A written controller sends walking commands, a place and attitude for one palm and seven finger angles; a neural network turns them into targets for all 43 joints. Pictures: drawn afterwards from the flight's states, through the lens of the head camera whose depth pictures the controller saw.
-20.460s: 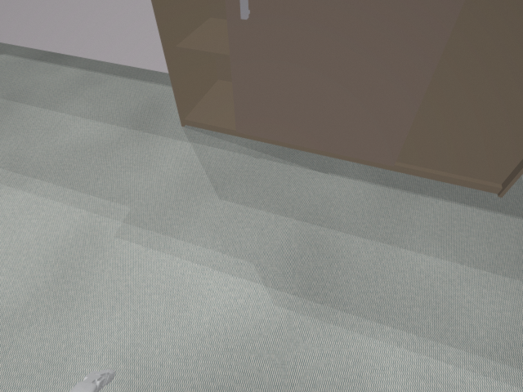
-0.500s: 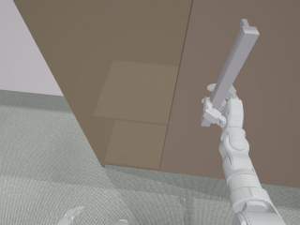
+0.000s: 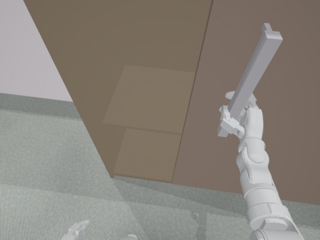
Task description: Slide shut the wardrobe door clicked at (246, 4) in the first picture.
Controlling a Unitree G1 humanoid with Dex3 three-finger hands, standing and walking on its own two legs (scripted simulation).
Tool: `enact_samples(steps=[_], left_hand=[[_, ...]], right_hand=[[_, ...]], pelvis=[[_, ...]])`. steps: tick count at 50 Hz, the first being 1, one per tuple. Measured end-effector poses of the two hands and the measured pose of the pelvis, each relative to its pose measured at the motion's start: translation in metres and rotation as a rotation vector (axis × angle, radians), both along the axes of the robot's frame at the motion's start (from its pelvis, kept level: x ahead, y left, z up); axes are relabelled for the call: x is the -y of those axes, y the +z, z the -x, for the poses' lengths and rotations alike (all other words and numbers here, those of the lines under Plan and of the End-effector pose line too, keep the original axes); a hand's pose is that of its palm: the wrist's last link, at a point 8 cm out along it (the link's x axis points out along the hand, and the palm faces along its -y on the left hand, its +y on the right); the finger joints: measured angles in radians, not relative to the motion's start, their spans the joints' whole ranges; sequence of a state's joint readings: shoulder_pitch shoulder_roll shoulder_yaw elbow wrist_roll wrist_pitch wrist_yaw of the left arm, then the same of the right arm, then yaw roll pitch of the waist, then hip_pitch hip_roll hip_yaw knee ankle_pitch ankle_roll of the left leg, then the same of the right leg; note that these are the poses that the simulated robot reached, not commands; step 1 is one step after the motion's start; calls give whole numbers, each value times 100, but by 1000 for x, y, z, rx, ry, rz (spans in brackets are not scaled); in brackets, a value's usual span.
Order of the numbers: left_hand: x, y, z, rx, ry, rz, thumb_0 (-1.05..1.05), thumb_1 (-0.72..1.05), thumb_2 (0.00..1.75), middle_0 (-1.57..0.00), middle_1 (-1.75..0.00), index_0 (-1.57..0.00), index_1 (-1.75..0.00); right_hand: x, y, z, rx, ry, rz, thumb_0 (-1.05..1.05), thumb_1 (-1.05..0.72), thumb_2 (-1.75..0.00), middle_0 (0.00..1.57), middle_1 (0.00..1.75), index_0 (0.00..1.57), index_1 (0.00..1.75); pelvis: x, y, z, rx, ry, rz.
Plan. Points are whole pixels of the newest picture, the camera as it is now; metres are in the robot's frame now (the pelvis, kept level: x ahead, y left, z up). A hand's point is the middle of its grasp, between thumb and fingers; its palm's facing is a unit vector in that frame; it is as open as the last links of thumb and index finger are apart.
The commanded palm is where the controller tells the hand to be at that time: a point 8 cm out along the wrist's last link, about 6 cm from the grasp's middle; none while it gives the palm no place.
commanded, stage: grip the handle and tug to test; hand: right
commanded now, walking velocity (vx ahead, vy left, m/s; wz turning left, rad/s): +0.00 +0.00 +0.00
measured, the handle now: (239, 91) +0.46 -0.13 +0.13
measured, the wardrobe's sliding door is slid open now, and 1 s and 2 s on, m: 0.36 0.36 0.35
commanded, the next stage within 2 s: tug the door sideways, standing still in 0.22 s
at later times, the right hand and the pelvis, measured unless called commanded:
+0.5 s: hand (226, 120) +0.41 -0.11 +0.08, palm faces +0.02 +1.00 -0.01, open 6.3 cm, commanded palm +0.38 -0.14 +0.09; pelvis +0.05 -0.01 +0.01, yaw -1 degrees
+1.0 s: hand (224, 119) +0.41 -0.11 +0.08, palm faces +0.09 +1.00 -0.01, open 6.3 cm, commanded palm +0.38 -0.10 +0.09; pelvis +0.05 -0.02 +0.00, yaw -6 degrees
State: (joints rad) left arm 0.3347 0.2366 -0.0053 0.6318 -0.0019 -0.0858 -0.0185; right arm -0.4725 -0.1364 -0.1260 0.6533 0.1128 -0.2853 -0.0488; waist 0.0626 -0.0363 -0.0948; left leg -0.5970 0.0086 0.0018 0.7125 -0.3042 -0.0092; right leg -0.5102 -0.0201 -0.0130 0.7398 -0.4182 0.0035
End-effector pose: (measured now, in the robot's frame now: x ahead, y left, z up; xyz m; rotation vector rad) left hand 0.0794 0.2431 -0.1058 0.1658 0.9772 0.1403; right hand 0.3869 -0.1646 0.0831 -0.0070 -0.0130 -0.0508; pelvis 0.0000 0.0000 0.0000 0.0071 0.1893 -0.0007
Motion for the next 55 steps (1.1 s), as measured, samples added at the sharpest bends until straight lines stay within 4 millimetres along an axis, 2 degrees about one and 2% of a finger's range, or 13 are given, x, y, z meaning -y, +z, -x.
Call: enact_samples(steps=[10, 21, 26, 30, 35, 39, 45, 51, 55], left_hand=[[2, 6, -20, 30, 9, 14, 1, 90, 89, -20, -30, -20, -30], [13, 17, -72, 78, -23, 21, 1, 90, 89, -20, -30, -20, -30], [19, 10, -95, 63, -76, 11, 1, 90, 89, -20, -30, -20, -30], [27, 6, -105, 50, -109, 23, 1, 90, 89, -20, -30, -20, -30], [39, 9, -108, 56, -137, 52, 1, 91, 89, -20, -30, -20, -30], [45, 3, -110, 65, -156, 56, 1, 90, 89, -20, -30, -20, -30], [53, 4, -101, 32, -168, 84, 1, 91, 89, -20, -30, -20, -30], [54, -3, -96, 11, -190, 76, 1, 90, 89, -20, -30, -20, -30], [52, -2, -95, -11, -168, 54, 1, 90, 89, -20, -30, -20, -30]], right_hand=[[-1, 1, 1, -5, 5, -1, 1, -70, -75, 29, 140, 28, 139], [1, 2, 4, -5, 30, 5, 2, -71, -75, 26, 137, 25, 138], [1, 1, 1, 10, 24, 2, 1, -67, -78, 32, 137, 29, 137], [0, 1, 1, 0, 4, -2, 2, -66, -81, 33, 137, 32, 137], [-1, 3, 2, -25, -16, -5, 3, -66, -82, 31, 138, 32, 138], [-2, 1, 2, 8, -23, 1, 1, -66, -83, 32, 138, 30, 139], [-4, 3, 4, -24, -32, 6, 2, -69, -81, 28, 139, 28, 139], [-4, 0, 4, 21, -36, 3, 1, -70, -81, 28, 139, 25, 139], [-1, 2, 2, 15, 2, 55, 0, -68, -80, 30, 139, 25, 139]], pelvis=[[1, 4, -18, -7, 15, -3], [6, 10, -50, -16, 11, -7], [10, 6, -54, -21, -27, -20], [12, 7, -55, -25, -45, -21], [14, 11, -57, -22, -65, -20], [15, 3, -57, -22, -77, -24], [18, 9, -53, -16, -90, -31], [18, 0, -52, -24, -106, -28], [19, 4, -48, 7, -99, -30]])
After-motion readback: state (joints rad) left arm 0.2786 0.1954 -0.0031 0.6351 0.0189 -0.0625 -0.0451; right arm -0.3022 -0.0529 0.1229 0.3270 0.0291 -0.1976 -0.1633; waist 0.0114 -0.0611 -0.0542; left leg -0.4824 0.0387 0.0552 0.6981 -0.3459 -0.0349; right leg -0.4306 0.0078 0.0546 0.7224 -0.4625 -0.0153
